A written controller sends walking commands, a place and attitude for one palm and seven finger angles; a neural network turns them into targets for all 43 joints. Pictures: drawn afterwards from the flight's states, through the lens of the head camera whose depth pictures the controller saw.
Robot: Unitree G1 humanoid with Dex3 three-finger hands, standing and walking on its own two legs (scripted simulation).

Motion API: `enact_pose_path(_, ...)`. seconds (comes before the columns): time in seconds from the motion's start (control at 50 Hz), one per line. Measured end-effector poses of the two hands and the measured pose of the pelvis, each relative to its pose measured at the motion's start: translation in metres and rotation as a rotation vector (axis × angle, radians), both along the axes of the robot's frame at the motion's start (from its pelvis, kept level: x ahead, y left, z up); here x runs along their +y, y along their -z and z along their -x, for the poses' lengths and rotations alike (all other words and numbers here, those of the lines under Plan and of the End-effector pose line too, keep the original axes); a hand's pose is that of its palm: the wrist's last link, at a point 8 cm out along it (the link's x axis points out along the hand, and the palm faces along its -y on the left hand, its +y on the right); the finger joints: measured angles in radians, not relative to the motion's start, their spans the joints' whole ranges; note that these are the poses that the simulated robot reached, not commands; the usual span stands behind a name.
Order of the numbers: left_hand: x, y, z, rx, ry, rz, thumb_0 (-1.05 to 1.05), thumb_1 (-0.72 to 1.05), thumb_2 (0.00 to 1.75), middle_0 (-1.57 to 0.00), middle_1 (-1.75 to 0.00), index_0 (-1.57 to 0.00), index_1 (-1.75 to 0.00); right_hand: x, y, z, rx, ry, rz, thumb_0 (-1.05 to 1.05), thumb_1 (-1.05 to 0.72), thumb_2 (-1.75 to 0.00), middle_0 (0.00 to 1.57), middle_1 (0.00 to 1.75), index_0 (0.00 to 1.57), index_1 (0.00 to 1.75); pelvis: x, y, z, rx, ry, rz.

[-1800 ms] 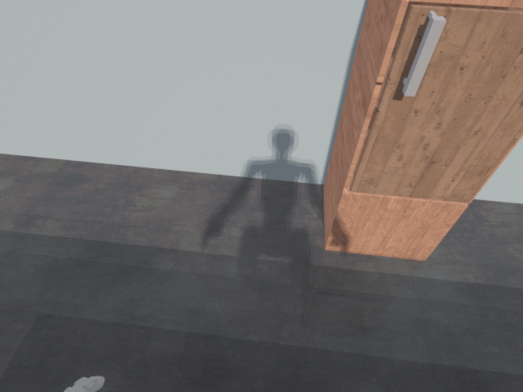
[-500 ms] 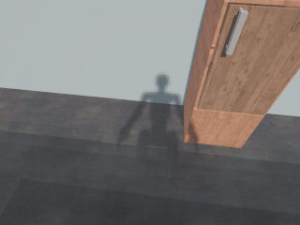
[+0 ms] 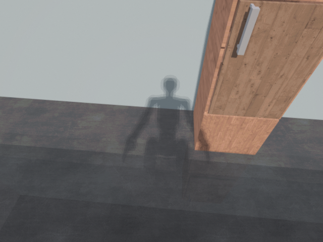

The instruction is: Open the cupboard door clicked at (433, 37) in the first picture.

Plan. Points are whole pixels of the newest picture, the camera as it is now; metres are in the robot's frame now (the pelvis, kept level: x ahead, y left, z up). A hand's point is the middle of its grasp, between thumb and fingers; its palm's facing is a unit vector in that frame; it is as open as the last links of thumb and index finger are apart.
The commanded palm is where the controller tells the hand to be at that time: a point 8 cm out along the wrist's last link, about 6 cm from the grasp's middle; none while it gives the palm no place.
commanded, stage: walk to a spot facing it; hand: left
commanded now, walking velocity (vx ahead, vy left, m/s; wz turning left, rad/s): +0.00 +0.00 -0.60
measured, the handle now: (245, 30) +0.84 -0.26 +0.15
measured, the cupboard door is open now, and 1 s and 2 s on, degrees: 0 0 0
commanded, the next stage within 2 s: none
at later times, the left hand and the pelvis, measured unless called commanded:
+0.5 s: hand out of the picture +0.04 +0.17 -0.17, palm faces -0.16 -0.96 -0.24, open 7.4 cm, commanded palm none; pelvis -0.03 -0.01 +0.00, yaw -14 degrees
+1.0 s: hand out of the picture +0.15 +0.15 -0.17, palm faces -0.52 -0.83 -0.23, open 7.4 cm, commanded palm none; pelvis -0.05 +0.02 -0.01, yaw -33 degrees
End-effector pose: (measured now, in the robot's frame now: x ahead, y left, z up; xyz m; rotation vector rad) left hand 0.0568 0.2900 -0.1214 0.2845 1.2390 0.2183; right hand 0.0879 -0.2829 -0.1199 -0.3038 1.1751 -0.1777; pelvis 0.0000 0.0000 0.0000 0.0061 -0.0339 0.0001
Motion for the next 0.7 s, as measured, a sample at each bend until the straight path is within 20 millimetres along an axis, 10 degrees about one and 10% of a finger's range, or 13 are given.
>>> enact_pose_path(0.26,-0.059,0.027,0.008,0.028,0.088,0.068,0.01,0.9,0.9,-0.2,-0.3,-0.2,-0.3,0.007,0.049,0.067,0.046,0.159,-0.116,0.01,-0.9,-0.9,0.21,0.3,0.2,0.3,-0.019,0.027,0.021,-0.003,0.117,-0.016)
enact_pose_path(0.38,-0.075,0.016,0.02,0.065,0.106,0.086,0.01,0.9,0.9,-0.2,-0.3,-0.21,-0.3,0.003,0.034,0.08,0.049,0.204,-0.12,0.01,-0.9,-0.9,0.21,0.3,0.2,0.3,-0.021,0.012,0.03,0.027,0.168,-0.023)
enact_pose_path(0.7,-0.03,0.025,-0.039,0.019,0.283,0.092,0.01,0.9,0.9,-0.2,-0.3,-0.21,-0.3,0.028,-0.004,0.117,-0.095,0.365,-0.001,0.0,-0.9,-0.9,0.2,0.3,0.2,0.3,0.024,0.009,0.044,0.066,0.358,-0.012)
